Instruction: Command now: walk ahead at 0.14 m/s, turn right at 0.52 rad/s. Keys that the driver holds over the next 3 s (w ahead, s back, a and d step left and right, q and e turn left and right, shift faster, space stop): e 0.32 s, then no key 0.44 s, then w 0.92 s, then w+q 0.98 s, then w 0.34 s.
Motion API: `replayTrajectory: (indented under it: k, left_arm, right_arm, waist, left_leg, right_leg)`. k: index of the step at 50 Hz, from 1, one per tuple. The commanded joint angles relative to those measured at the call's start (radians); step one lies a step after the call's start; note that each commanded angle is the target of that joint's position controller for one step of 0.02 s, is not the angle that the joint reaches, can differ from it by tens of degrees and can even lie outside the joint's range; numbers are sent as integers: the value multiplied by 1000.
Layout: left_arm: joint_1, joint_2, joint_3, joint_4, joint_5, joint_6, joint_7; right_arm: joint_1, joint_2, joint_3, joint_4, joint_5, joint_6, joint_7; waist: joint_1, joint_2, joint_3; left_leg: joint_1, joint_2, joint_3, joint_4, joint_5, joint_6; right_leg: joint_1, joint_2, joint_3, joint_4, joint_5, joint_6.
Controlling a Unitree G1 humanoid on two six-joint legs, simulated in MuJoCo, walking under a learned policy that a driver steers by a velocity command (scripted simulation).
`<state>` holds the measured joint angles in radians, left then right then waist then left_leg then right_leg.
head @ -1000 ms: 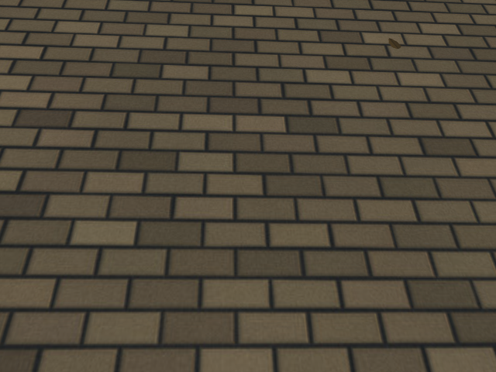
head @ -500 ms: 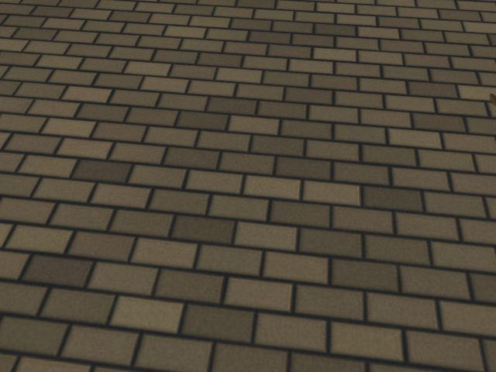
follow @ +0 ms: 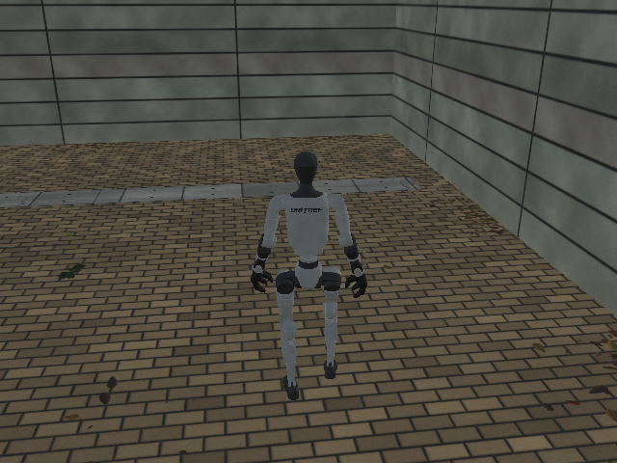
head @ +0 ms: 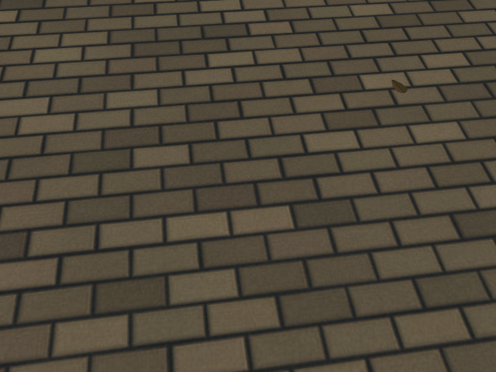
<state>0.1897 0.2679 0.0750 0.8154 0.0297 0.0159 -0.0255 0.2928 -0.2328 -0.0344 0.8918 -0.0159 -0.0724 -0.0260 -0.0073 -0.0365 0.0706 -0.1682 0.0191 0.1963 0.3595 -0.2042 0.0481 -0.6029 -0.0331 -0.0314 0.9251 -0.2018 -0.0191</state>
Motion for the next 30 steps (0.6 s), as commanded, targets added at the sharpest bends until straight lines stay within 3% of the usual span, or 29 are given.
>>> replayTrajectory:
  k: [1, 6, 7, 8, 9, 10, 11, 12, 13, 15, 18, 22, 26, 29, 30]
  left_arm:
    - [43, -13, -16, -56, 1, 4, -16]
    - [8, 33, -3, -105, 9, -2, -16]
    - [53, 36, 1, -96, 13, -14, -11]
    - [126, 99, 20, -82, 20, -32, 2]
    - [130, 246, 54, -106, 12, -31, 15]
    - [218, 245, 65, -97, -34, -17, 20]
    - [178, 214, 56, -97, -32, -4, 26]
    - [105, 163, 40, -104, -26, 8, 34]
    - [44, 127, 29, -115, -24, 15, 39]
    - [-5, 93, 19, -133, -20, 15, 36]
    - [18, 117, 26, -127, -14, 0, 27]
    - [34, 112, 23, -116, -3, 7, 27]
    - [28, 115, 21, -103, 4, 16, 23]
    - [18, 108, 14, -86, -12, 24, 32]
    - [34, 84, 6, -80, -17, 22, 36]
  right_arm:
    - [-48, -123, -26, -65, 1, -7, -2]
    - [-15, -170, -51, -57, 2, 28, -4]
    - [-6, -168, -53, -53, 3, 40, -5]
    - [62, -158, -52, -49, -6, 50, -3]
    - [103, -78, -32, -107, -4, 60, 5]
    - [36, -112, -33, -119, -15, 81, 0]
    - [-13, -115, -34, -132, -6, 90, 0]
    - [-50, -108, -33, -135, 1, 87, 0]
    - [-68, -112, -35, -136, -4, 84, -2]
    - [-22, -113, -37, -120, -23, 97, 0]
    - [-5, -84, -30, -119, -9, 112, 0]
    - [-50, -80, -25, -134, -6, 121, -3]
    - [-38, -79, -22, -132, 5, 114, -6]
    - [48, -61, -17, -105, 7, 98, -12]
    - [46, -77, -17, -108, -2, 88, -16]
  waist:
    - [30, 163, -95]
    - [8, 147, -99]
    - [31, 98, -124]
    - [50, -42, -187]
    - [14, -288, -230]
    - [96, -168, -326]
    - [77, -96, -247]
    - [49, -55, -146]
    - [22, -45, -103]
    - [-8, -51, -127]
    - [-7, -28, -164]
    - [23, -80, -145]
    - [31, -87, -123]
    - [-10, -62, -105]
    - [-5, -16, -87]
  left_leg:
    - [-29, 237, -33, -46, 615, 117]
    - [41, 289, -39, 130, 519, 87]
    - [29, 264, -14, 251, 473, 59]
    - [-49, 202, 15, 459, 284, 3]
    - [-360, 24, 47, 754, -418, -68]
    - [-412, -21, -151, 875, -512, -76]
    - [-448, 6, -198, 907, -435, -77]
    - [-457, 26, -213, 862, -341, -74]
    - [-439, 40, -223, 797, -273, -72]
    - [-357, 16, -210, 759, -218, -70]
    - [-317, -2, -212, 668, -213, -73]
    - [-265, -12, -209, 533, -203, -63]
    - [-157, -44, -188, 386, -226, -36]
    - [10, -60, -168, 99, -111, 10]
    - [58, -15, -231, -16, -87, 29]
  right_leg:
    - [166, 3, -33, -145, 91, -12]
    - [232, 27, -53, -310, -44, -65]
    - [310, 46, -54, -401, 12, -82]
    - [453, -20, 69, -483, 242, -114]
    - [643, -321, 469, -489, 682, -270]
    - [653, -365, 567, -546, 612, -375]
    - [592, -322, 502, -573, 467, -366]
    - [494, -262, 430, -604, 351, -321]
    - [435, -202, 381, -622, 288, -272]
    - [378, -142, 321, -622, 313, -239]
    - [379, -129, 315, -627, 268, -233]
    - [342, -120, 350, -674, -11, -221]
    - [301, -123, 386, -678, -85, -206]
    - [241, -105, 396, -643, -109, -154]
    - [196, -68, 378, -610, -153, -104]
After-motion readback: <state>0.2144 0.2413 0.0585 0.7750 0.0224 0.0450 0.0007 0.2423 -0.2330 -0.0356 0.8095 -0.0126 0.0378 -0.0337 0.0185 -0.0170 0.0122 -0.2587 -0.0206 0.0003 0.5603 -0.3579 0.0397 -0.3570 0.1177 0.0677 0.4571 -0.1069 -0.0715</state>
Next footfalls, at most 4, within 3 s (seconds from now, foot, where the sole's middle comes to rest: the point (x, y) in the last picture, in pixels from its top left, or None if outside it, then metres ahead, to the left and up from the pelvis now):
0.16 right None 0.15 -0.11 -0.78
0.60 left None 0.11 0.08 -0.78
0.90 right None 0.03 -0.10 -0.78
1.30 left None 0.36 0.04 -0.78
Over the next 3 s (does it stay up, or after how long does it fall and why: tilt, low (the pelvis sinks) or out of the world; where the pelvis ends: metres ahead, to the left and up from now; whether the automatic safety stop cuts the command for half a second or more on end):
stays up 1.10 -0.11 -0.02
